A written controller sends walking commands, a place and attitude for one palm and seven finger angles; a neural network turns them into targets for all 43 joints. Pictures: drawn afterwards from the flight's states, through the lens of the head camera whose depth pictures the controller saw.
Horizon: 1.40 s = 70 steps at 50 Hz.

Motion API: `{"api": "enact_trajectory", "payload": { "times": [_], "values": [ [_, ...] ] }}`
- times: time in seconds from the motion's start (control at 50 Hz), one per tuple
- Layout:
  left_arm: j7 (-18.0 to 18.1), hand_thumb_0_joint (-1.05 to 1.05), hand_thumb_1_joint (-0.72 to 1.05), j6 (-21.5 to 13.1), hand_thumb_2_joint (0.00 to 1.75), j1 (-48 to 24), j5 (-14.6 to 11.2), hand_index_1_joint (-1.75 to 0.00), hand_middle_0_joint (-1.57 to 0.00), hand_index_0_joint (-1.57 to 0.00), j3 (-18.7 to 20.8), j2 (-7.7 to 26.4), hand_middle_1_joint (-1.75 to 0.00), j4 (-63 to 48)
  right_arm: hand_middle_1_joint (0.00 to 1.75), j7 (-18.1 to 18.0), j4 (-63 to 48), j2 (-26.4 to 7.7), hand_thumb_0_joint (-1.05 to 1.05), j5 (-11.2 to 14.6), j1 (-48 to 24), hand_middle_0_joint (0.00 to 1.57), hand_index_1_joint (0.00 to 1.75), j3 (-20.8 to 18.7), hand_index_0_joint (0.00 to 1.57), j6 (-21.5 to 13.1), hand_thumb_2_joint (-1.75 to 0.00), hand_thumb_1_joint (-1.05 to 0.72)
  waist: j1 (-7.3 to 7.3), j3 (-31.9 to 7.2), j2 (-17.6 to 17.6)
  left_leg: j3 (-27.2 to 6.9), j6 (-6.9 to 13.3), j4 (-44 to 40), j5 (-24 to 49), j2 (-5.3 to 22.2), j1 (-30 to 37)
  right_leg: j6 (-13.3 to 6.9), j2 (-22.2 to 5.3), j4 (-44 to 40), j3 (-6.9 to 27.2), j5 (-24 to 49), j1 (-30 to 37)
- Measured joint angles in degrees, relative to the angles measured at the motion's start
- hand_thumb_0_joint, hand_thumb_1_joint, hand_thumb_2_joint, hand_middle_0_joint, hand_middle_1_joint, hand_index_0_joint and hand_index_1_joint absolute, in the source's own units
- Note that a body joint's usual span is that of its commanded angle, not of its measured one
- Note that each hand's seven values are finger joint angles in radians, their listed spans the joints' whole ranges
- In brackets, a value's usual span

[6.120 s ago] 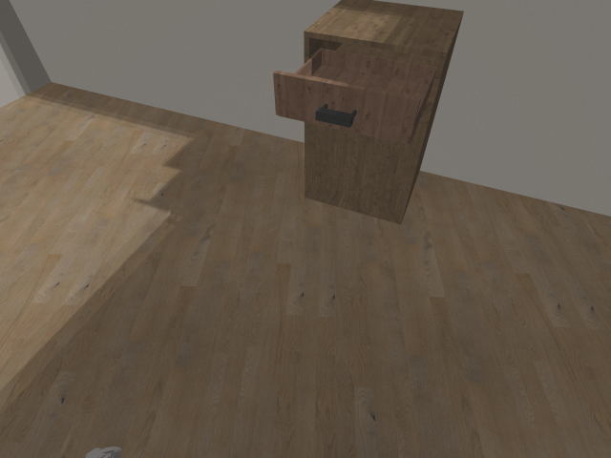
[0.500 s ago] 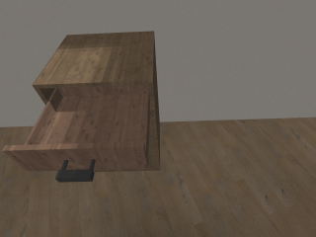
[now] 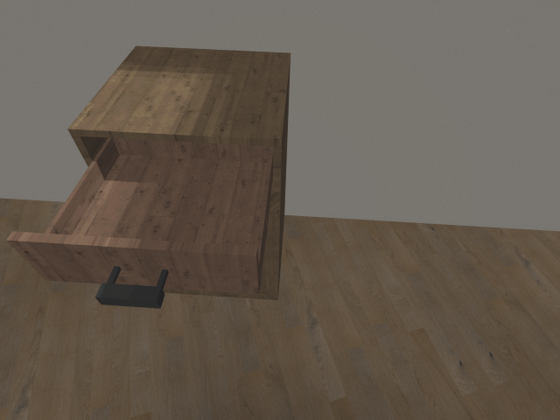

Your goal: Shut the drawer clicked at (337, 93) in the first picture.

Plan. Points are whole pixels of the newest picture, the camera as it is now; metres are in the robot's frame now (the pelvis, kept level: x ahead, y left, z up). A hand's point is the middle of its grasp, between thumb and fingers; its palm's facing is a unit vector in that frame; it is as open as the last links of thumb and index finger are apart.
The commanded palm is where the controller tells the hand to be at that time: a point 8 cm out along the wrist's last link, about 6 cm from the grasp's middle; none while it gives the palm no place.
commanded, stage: look again from close up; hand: left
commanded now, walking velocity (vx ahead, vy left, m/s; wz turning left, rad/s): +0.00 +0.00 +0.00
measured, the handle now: (135, 284) +0.35 +0.29 -0.08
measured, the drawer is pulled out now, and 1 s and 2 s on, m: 0.30 0.30 0.30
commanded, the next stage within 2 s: shuffle to correct the standing spot in 0.52 s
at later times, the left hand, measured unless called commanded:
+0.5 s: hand out of the picture +0.05 +0.26 -0.18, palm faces +0.00 -0.97 -0.22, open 7.3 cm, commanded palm none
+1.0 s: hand out of the picture -0.01 +0.25 -0.19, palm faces -0.01 -0.98 -0.21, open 7.4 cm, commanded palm none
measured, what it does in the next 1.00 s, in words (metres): shifts its weight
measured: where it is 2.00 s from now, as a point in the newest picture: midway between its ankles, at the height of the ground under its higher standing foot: outside the picture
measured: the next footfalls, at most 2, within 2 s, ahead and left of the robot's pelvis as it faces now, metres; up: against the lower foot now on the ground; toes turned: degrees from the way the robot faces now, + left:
none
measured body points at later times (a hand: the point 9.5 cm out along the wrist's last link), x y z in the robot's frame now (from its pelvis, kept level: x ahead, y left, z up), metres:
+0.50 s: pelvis +0.01 +0.07 -0.01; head +0.02 +0.07 +0.44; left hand +0.05 +0.31 -0.16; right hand +0.07 -0.17 -0.15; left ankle +0.03 +0.16 -0.74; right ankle -0.03 -0.07 -0.74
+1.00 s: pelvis +0.04 +0.08 -0.01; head +0.06 +0.09 +0.43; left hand +0.00 +0.30 -0.17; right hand +0.03 -0.16 -0.17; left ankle +0.03 +0.16 -0.74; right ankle -0.03 -0.07 -0.74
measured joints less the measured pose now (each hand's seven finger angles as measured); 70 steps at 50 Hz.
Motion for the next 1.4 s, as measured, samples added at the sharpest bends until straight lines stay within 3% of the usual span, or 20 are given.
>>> {"api": "enact_trajectory", "payload": {
  "times": [0.14, 0.18, 0.36, 0.58, 0.82, 0.88, 0.94, 1.0, 1.1, 1.4],
  "values": [
    [0.9, 0.01, 0.91, -1.1, 0.9, 0.3, 0.9, -0.3, -0.2, -0.21, 0.3, 1.8, -0.3, -4.0, 0.3, 0.2, -5.3, -2.3, 0.0, -0.4, -0.4, 0.2, 0.3, -1.2, 0.2, -0.6, -0.9, -0.91, -0.02, -1.5, 2.2, -1.0, 2.4, 9.5, -5.5, -0.6, -5.7, 1.2, -0.7, 5.5, -0.7, -3.5, -3.4],
    [1.1, 0.01, 0.91, -1.0, 0.9, -0.1, 0.9, -0.3, -0.2, -0.21, 0.7, 2.9, -0.3, -4.5, 0.3, 0.3, -5.6, -2.2, 0.01, -0.3, -0.9, 0.2, 0.3, -1.1, 0.2, -1.0, -0.9, -0.91, 0.1, -2.0, 1.1, -0.5, 1.5, 9.5, -5.9, -1.3, -5.0, 1.8, -1.6, 6.5, -0.4, -4.4, -3.2],
    [1.2, 0.01, 0.91, -0.4, 0.9, -3.3, 0.7, -0.3, -0.2, -0.2, 0.6, 5.5, -0.3, -7.8, 0.3, 0.5, -7.2, -1.9, 0.0, 0.0, -4.4, 0.2, 0.3, 0.1, 0.2, -1.5, -0.9, -0.91, 0.59, -1.7, -0.6, 2.0, 4.2, 9.3, -6.7, -3.3, -3.1, 4.4, -4.0, 6.8, 1.8, -4.6, -2.1],
    [0.5, 0.01, 0.91, 0.3, 0.9, -3.6, 0.7, -0.3, -0.2, -0.2, 0.2, 5.7, -0.3, -7.6, 0.3, 1.1, -6.4, -2.6, 0.0, 0.1, -4.2, 0.2, 0.3, 0.5, 0.2, -1.1, -0.9, -0.92, 0.32, -0.7, -0.8, 3.7, 6.0, 5.6, -4.4, -5.4, -2.0, 6.2, -6.1, 4.8, 3.3, -2.7, -2.3],
    [-0.3, 0.01, 0.91, 0.5, 0.9, 0.9, 1.4, -0.3, -0.2, -0.2, 0.1, 4.5, -0.3, -4.2, 0.3, 1.8, -3.3, -3.1, 0.01, 0.0, 0.4, 0.2, 0.3, 0.2, 0.2, 0.2, -0.9, -0.91, 0.25, -1.4, -0.7, 4.3, 6.5, 5.3, -5.2, -6.2, -1.4, 5.4, -6.8, 5.8, 3.8, -4.4, -2.3],
    [0.1, 0.01, 0.91, -0.5, 0.9, 2.4, 1.4, -0.3, -0.2, -0.2, 0.2, 3.8, -0.3, -3.6, 0.3, 2.0, -3.0, -3.6, 0.01, -0.1, 1.4, 0.2, 0.3, 0.2, 0.2, 0.2, -0.9, -0.91, 0.49, -1.6, 0.3, 3.8, 6.2, 8.1, -7.1, -5.6, -2.5, 6.3, -6.3, 6.1, 3.5, -4.8, -2.2],
    [1.0, 0.01, 0.91, -1.3, 0.9, 3.0, 1.1, -0.3, -0.2, -0.2, -0.3, 3.7, -0.3, -3.0, 0.3, 2.1, -4.4, -3.4, 0.01, -0.3, 1.0, 0.2, 0.3, 0.6, 0.2, -0.8, -0.9, -0.91, -0.16, -0.3, -0.1, 3.9, 6.6, 10.4, -8.8, -5.5, -3.6, 6.5, -6.3, 8.2, 3.6, -6.0, -3.2],
    [1.7, 0.01, 0.91, -1.1, 0.9, 2.2, 0.5, -0.3, -0.2, -0.2, -0.7, 4.1, -0.3, -2.5, 0.3, 1.4, -4.8, -2.5, 0.01, 0.2, 0.7, 0.2, 0.3, 1.0, 0.2, -1.9, -0.9, -0.91, -0.48, -0.1, -0.9, 3.4, 6.7, 11.6, -9.6, -5.7, -3.9, 5.8, -6.5, 10.0, 3.1, -7.2, -3.5],
    [2.0, 0.01, 0.91, -1.3, 0.9, 0.3, 0.3, -0.3, -0.2, -0.2, -0.6, 4.0, -0.3, -4.6, 0.3, 0.5, -5.4, -1.9, 0.01, 0.6, -1.4, 0.2, 0.3, 0.8, 0.2, -1.4, -0.9, -0.92, 0.09, -0.5, -1.2, 2.9, 6.3, 12.2, -9.8, -5.2, -3.8, 6.3, -5.9, 8.8, 2.6, -6.7, -2.5],
    [1.0, 0.01, 0.92, 0.3, 0.9, -2.9, 0.9, -0.3, -0.2, -0.2, -0.3, 5.7, -0.3, -10.1, 0.3, 2.0, -8.3, -2.0, 0.01, 0.5, -5.0, 0.2, 0.3, 0.8, 0.2, -0.6, -0.9, -0.91, 0.39, -1.8, -2.3, 3.0, 6.4, 7.6, -4.4, -5.2, -2.9, 6.2, -5.7, 5.4, 2.8, -2.1, -2.2]
  ]
}}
